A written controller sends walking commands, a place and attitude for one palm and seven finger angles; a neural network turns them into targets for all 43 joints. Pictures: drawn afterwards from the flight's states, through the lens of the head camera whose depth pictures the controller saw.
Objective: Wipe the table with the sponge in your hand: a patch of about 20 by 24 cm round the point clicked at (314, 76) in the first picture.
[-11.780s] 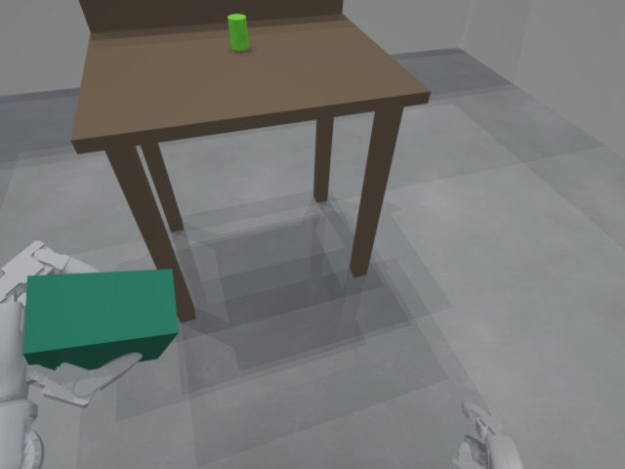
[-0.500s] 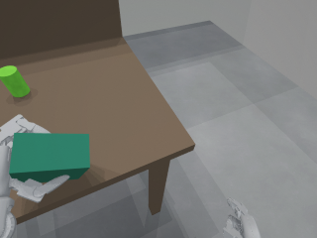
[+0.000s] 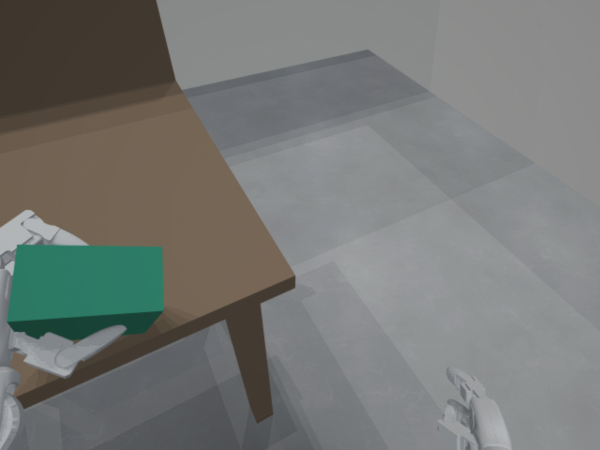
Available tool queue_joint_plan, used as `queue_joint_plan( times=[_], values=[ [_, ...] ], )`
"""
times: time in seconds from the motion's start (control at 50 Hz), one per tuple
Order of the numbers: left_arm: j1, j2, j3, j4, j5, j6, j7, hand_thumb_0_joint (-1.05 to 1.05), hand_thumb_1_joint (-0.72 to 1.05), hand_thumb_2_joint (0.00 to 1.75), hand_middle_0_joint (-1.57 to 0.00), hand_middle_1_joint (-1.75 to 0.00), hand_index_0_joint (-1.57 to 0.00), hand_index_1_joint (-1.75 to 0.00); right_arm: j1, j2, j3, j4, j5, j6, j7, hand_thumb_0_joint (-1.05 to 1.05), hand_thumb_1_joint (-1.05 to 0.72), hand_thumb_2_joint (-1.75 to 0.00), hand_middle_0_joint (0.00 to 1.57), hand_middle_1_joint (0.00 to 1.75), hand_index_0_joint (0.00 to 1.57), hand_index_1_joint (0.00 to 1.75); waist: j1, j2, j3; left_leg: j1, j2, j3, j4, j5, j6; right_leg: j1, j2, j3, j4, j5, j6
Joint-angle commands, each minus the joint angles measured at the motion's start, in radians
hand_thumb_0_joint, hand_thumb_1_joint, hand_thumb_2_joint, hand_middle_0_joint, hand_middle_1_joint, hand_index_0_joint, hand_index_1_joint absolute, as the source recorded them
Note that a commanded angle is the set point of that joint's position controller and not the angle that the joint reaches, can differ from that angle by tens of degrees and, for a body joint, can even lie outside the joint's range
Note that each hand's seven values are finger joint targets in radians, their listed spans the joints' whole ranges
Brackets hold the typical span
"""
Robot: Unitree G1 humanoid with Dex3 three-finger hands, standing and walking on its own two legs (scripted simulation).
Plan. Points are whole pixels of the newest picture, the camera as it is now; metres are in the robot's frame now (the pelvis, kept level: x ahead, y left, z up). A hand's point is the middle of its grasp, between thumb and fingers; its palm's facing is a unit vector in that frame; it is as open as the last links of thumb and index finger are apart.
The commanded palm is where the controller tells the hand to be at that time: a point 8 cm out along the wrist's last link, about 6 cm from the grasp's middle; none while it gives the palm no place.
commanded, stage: come to a stop and stand still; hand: left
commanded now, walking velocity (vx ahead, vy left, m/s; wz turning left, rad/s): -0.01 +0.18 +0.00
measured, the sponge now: (112, 295) +0.24 +0.20 +0.15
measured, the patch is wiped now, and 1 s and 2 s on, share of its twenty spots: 0.00 0.00 0.00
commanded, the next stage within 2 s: look again from close up in 1.56 s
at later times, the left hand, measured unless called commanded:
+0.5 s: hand (189, 285) +0.24 +0.12 +0.17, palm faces +0.44 -0.79 -0.43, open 10.3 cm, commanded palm +0.17 +0.17 +0.19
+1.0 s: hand (140, 277) +0.25 +0.17 +0.17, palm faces +0.43 -0.80 -0.42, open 10.3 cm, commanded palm +0.19 +0.21 +0.19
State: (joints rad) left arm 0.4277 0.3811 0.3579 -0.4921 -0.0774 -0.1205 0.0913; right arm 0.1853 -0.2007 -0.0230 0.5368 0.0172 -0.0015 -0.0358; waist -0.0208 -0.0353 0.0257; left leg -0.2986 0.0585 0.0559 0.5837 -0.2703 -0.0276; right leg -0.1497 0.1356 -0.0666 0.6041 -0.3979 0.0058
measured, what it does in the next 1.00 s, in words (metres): steps on the spot: left foot, then right foot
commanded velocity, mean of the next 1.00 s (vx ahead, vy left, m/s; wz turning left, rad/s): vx -0.02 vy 0.13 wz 0.00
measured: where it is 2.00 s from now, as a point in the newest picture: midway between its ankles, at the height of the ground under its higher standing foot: outside the picture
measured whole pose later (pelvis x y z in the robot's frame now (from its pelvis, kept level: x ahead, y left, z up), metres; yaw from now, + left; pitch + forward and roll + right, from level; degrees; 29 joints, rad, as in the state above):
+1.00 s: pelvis +0.05 -0.08 +0.00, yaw +3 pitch -2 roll +0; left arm 0.50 0.35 0.38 -0.55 -0.05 -0.22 0.14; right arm 0.16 -0.18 0.01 0.59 0.02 -0.07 -0.02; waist 0.00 0.00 0.10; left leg -0.32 0.02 0.01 0.67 -0.33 -0.01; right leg -0.29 -0.06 -0.08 0.59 -0.28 0.02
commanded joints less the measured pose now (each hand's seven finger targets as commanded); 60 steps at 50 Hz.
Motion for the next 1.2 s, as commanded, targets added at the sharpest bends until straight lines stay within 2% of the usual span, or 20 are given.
queue_joint_plan(
  times=[0.0, 0.04, 0.1, 0.12, 0.14, 0.18, 0.2, 0.24, 0.26, 0.28, 0.36, 0.4, 0.46, 0.58, 0.7, 0.8, 0.84, 0.96, 1.02, 1.18],
  values=[
    [0.029, 0.175, 0.15, -0.233, 0.008, -0.082, 0.023, 0.0, 0.1, 1.3, -1.2, -1.6, -1.2, -1.6, -0.053, -0.098, -0.032, -0.151, 0.009, -0.055, 0.009, 0.0, -0.9, -0.9, 0.2, 0.3, 0.2, 0.3, 0.02, 0.042, -0.017, -0.094, -0.025, -0.033, 0.147, -0.023, 0.061, 0.028, -0.262, 0.296, -0.397, 0.294, -0.011],
    [0.061, 0.223, 0.198, -0.208, 0.002, -0.108, 0.048, 0.0, 0.1, 1.3, -1.2, -1.6, -1.2, -1.6, -0.039, -0.094, -0.022, -0.129, 0.017, -0.048, 0.009, 0.0, -0.9, -0.9, 0.2, 0.3, 0.2, 0.3, 0.018, -0.116, -0.026, -0.213, -0.117, 0.05, 0.348, -0.215, 0.049, 0.155, -0.329, 0.282, -0.348, 1.01, 0.057],
    [0.014, 0.22, 0.211, -0.133, -0.018, -0.127, 0.06, 0.0, 0.1, 1.3, -1.2, -1.6, -1.2, -1.6, -0.024, -0.101, -0.049, -0.052, 0.041, -0.093, 0.004, 0.0, -0.9, -0.9, 0.2, 0.3, 0.2, 0.3, -0.06, -0.166, -0.028, 0.268, -0.188, 0.228, -0.151, -0.164, 0.109, -0.087, -0.081, -0.073, -0.048, 1.828, 0.821],
    [-0.006, 0.217, 0.19, -0.118, -0.038, -0.131, 0.068, 0.0, 0.1, 1.3, -1.2, -1.6, -1.2, -1.6, -0.009, -0.113, -0.045, -0.007, 0.038, -0.098, -0.006, 0.0, -0.9, -0.9, 0.2, 0.3, 0.2, 0.3, -0.157, 0.115, -0.131, 0.46, -0.026, 0.138, -0.42, 0.168, 0.226, -0.245, -0.014, -0.108, 0.749, 1.733, 0.626],
    [0.003, 0.173, 0.183, -0.208, -0.011, -0.147, 0.079, 0.0, 0.1, 1.3, -1.2, -1.6, -1.2, -1.6, -0.138, -0.14, -0.038, -0.114, -0.034, -0.076, -0.003, 0.0, -0.9, -0.9, 0.2, 0.3, 0.2, 0.3, -0.062, 0.65, -0.207, 0.346, 0.265, -0.271, -0.236, 0.584, 0.358, -0.407, 0.002, 0.209, 1.255, -0.052, 0.213],
    [-0.223, 0.246, 0.095, -0.357, 0.069, -0.103, 0.029, 0.0, 0.1, 1.3, -1.2, -1.6, -1.2, -1.6, -0.146, -0.092, -0.049, -0.144, -0.018, -0.102, 0.022, 0.0, -0.9, -0.9, 0.2, 0.3, 0.2, 0.3, 0.003, 0.189, -0.11, 0.133, 0.22, -0.191, -0.169, 0.432, 0.229, -0.42, -0.104, 0.257, 1.028, -0.119, -0.513],
    [-0.274, 0.122, 0.019, -0.329, 0.032, -0.11, 0.011, 0.0, 0.1, 1.3, -1.2, -1.6, -1.2, -1.6, -0.073, -0.16, -0.066, -0.141, -0.013, -0.117, 0.025, 0.0, -0.9, -0.9, 0.2, 0.3, 0.2, 0.3, -0.035, 0.025, -0.081, 0.198, 0.208, -0.208, -0.156, 0.424, 0.057, -0.577, -0.117, 0.254, 0.863, -0.149, -0.338],
    [0.053, 0.164, 0.148, -0.138, 0.008, -0.116, 0.026, 0.0, 0.1, 1.3, -1.2, -1.6, -1.2, -1.6, -0.001, -0.108, -0.055, -0.091, 0.027, -0.134, -0.005, 0.0, -0.9, -0.9, 0.2, 0.3, 0.2, 0.3, 0.06, 0.151, -0.05, -0.06, 0.15, -0.168, -0.161, 0.138, 0.242, -0.4, -0.184, 0.184, 0.68, -0.08, 0.152],
    [0.112, 0.188, 0.181, -0.136, 0.021, -0.111, 0.032, 0.0, 0.1, 1.3, -1.2, -1.6, -1.2, -1.6, -0.01, -0.101, -0.05, -0.082, 0.035, -0.133, -0.005, 0.0, -0.9, -0.9, 0.2, 0.3, 0.2, 0.3, 0.083, 0.136, -0.059, -0.143, 0.114, -0.101, -0.162, 0.104, 0.224, -0.263, -0.176, 0.089, 0.511, -0.042, 0.195],
    [0.108, 0.187, 0.192, -0.163, 0.032, -0.116, 0.04, 0.0, 0.1, 1.3, -1.2, -1.6, -1.2, -1.6, -0.014, -0.103, -0.045, -0.08, 0.035, -0.138, -0.007, 0.0, -0.9, -0.9, 0.2, 0.3, 0.2, 0.3, 0.071, 0.118, -0.061, -0.196, 0.111, -0.088, -0.175, 0.029, 0.207, -0.155, -0.156, -0.01, 0.356, 0.033, 0.017],
    [-0.012, 0.215, 0.221, -0.197, 0.049, -0.15, 0.048, 0.0, 0.1, 1.3, -1.2, -1.6, -1.2, -1.6, -0.011, -0.091, -0.023, -0.064, 0.023, -0.184, -0.014, 0.0, -0.9, -0.9, 0.2, 0.3, 0.2, 0.3, 0.041, 0.153, -0.046, -0.343, 0.027, -0.036, 0.039, -0.295, 0.116, 0.141, -0.17, -0.029, 0.021, 0.118, 0.032],
    [-0.101, 0.252, 0.214, -0.205, 0.06, -0.151, 0.049, 0.0, 0.1, 1.3, -1.2, -1.6, -1.2, -1.6, -0.023, -0.073, -0.024, -0.055, 0.007, -0.192, -0.017, 0.0, -0.9, -0.9, 0.2, 0.3, 0.2, 0.3, 0.021, -0.203, -0.016, -0.291, -0.101, -0.024, 0.575, -0.285, 0.049, -0.079, -0.498, 0.528, -0.343, 0.108, -0.103],
    [-0.19, 0.226, 0.156, -0.238, 0.054, -0.146, 0.042, 0.0, 0.1, 1.3, -1.2, -1.6, -1.2, -1.6, -0.015, -0.1, -0.024, -0.017, -0.011, -0.185, -0.008, 0.0, -0.9, -0.9, 0.2, 0.3, 0.2, 0.3, 0.008, -0.175, -0.006, -0.204, -0.036, -0.123, 0.711, -0.138, 0.015, -0.275, -0.582, 0.688, -0.447, -0.244, -0.188],
    [0.057, 0.224, 0.255, -0.276, 0.027, -0.162, 0.084, 0.0, 0.1, 1.3, -1.2, -1.6, -1.2, -1.6, -0.075, -0.067, -0.034, -0.061, 0.012, -0.153, -0.008, 0.0, -0.9, -0.9, 0.2, 0.3, 0.2, 0.3, 0.021, -0.204, -0.153, -0.032, -0.029, -0.065, 0.157, -0.17, 0.031, -0.109, -0.476, 0.261, -0.163, 0.234, -0.114],
    [0.097, 0.193, 0.219, -0.363, 0.03, -0.194, 0.087, 0.0, 0.1, 1.3, -1.2, -1.6, -1.2, -1.6, -0.031, -0.092, -0.058, -0.087, 0.01, -0.21, -0.026, 0.0, -0.9, -0.9, 0.2, 0.3, 0.2, 0.3, 0.007, 0.358, -0.114, 0.245, 0.157, -0.148, -0.185, 0.55, 0.158, -0.315, -0.179, -0.03, 0.331, -0.08, 0.005],
    [-0.007, 0.151, 0.152, -0.277, 0.054, -0.172, 0.074, 0.0, 0.1, 1.3, -1.2, -1.6, -1.2, -1.6, -0.023, -0.122, -0.046, -0.078, 0.012, -0.186, 0.019, 0.0, -0.9, -0.9, 0.2, 0.3, 0.2, 0.3, 0.027, 0.105, -0.152, 0.106, 0.056, -0.069, 0.146, 0.55, 0.089, 0.064, -0.193, -0.013, -0.192, 0.439, -0.037],
    [0.025, 0.177, 0.163, -0.216, 0.033, -0.162, 0.078, 0.0, 0.1, 1.3, -1.2, -1.6, -1.2, -1.6, -0.04, -0.112, -0.038, -0.104, 0.011, -0.178, 0.012, 0.0, -0.9, -0.9, 0.2, 0.3, 0.2, 0.3, 0.019, -0.178, -0.184, -0.201, -0.084, -0.033, 0.416, -0.075, 0.027, 0.245, -0.476, 0.342, -0.186, 0.886, -0.191],
    [0.008, 0.146, 0.147, -0.23, 0.021, -0.141, 0.07, 0.0, 0.1, 1.3, -1.2, -1.6, -1.2, -1.6, -0.055, -0.079, 0.001, -0.067, 0.0, -0.106, -0.009, 0.0, -0.9, -0.9, 0.2, 0.3, 0.2, 0.3, -0.003, -0.013, -0.114, 0.155, -0.054, -0.026, -0.12, 0.091, 0.016, -0.138, -0.311, 0.085, -0.103, 0.21, -0.077],
    [-0.127, 0.166, 0.12, -0.336, 0.032, -0.16, 0.063, 0.0, 0.1, 1.3, -1.2, -1.6, -1.2, -1.6, -0.076, -0.107, -0.014, -0.097, -0.007, -0.138, -0.021, 0.0, -0.9, -0.9, 0.2, 0.3, 0.2, 0.3, 0.018, 0.308, -0.087, 0.125, 0.185, -0.368, -0.343, 0.07, 0.142, -0.225, -0.136, 0.035, 0.225, -0.121, -0.003],
    [-0.03, 0.14, 0.101, -0.2, 0.052, -0.137, 0.064, 0.0, 0.1, 1.3, -1.2, -1.6, -1.2, -1.6, -0.05, -0.094, 0.0, -0.084, -0.005, -0.174, 0.008, 0.0, -0.9, -0.9, 0.2, 0.3, 0.2, 0.3, 0.026, 0.089, -0.12, 0.012, 0.049, -0.146, -0.14, 0.093, 0.075, 0.098, -0.206, 0.114, -0.278, 0.252, -0.035]
  ],
)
